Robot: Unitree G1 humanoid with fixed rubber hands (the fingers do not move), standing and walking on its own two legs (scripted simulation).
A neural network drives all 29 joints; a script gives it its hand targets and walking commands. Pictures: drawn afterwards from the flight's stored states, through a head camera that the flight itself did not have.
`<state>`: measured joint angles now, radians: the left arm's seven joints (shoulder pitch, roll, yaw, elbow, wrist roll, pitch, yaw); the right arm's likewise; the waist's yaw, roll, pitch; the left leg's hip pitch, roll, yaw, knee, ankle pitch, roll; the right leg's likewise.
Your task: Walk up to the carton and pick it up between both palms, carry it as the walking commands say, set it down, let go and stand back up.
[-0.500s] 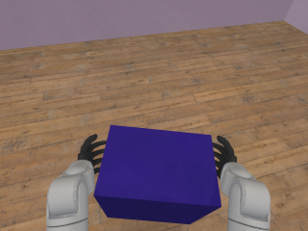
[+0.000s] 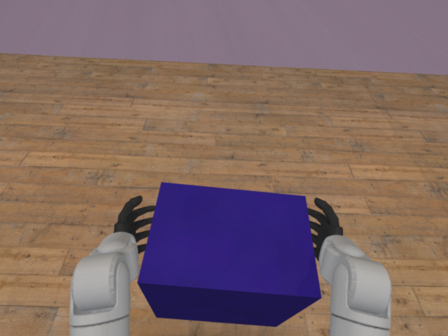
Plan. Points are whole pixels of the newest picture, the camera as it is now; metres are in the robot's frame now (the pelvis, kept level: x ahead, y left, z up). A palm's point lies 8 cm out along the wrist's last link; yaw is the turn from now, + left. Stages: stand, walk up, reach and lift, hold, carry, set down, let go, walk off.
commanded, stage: carry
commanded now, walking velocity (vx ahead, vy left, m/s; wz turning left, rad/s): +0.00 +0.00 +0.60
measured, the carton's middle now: (224, 262) +0.26 +0.00 +0.01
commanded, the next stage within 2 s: none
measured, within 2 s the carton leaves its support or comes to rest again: neither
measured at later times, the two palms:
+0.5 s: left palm (28, 292) +0.17 +0.26 +0.09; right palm (263, 244) +0.25 -0.05 +0.09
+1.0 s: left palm out of the picture +0.05 +0.37 +0.09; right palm (167, 269) +0.22 +0.09 +0.07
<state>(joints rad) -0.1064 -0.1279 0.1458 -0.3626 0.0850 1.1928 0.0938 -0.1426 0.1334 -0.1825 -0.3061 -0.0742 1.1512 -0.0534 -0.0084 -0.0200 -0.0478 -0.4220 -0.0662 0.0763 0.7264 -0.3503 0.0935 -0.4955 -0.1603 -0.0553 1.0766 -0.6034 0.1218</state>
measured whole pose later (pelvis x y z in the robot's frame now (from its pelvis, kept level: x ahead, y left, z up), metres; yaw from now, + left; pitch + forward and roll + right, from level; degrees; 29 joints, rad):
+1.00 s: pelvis -0.09 +0.11 +0.01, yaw +31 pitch +3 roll -1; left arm -0.08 -0.13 0.12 -0.34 0.05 1.16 0.10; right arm -0.08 0.13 -0.17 -0.38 -0.10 1.18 -0.06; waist 0.01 0.10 -0.07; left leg -0.45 -0.15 -0.04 0.66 -0.25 0.09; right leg -0.39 -0.01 -0.04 0.67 -0.32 0.01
